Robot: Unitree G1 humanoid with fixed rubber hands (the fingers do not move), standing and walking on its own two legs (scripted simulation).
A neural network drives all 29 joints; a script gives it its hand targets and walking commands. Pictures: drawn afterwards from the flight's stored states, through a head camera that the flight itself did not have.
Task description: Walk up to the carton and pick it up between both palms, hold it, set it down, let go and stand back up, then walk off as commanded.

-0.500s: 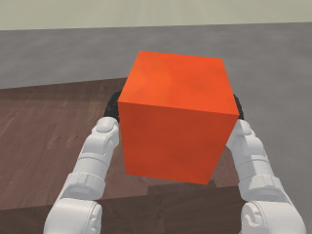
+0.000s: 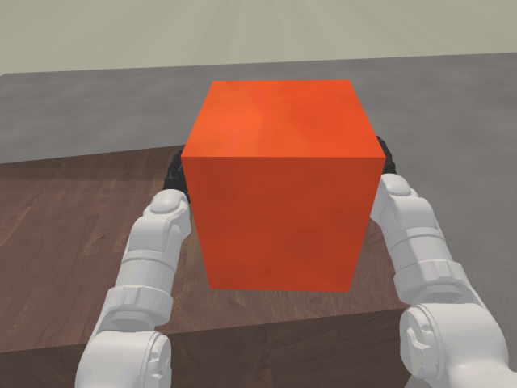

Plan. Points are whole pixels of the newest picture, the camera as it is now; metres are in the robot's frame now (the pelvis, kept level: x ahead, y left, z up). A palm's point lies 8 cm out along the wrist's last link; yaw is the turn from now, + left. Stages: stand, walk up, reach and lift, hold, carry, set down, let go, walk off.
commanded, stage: reach and lift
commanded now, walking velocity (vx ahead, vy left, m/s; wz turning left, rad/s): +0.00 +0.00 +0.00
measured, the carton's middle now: (279, 184) +0.42 -0.03 +0.15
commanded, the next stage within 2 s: hold in 0.84 s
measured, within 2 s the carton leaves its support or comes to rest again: neither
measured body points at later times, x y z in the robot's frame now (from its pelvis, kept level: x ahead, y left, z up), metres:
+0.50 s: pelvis +0.00 +0.00 +0.00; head -0.05 -0.01 +0.45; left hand +0.40 +0.14 +0.18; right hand +0.40 -0.19 +0.17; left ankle +0.04 +0.10 -0.74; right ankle +0.06 -0.15 -0.74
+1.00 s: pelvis +0.00 +0.00 +0.00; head -0.06 -0.01 +0.45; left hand +0.39 +0.14 +0.19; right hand +0.40 -0.19 +0.19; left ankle +0.04 +0.10 -0.74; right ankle +0.06 -0.15 -0.74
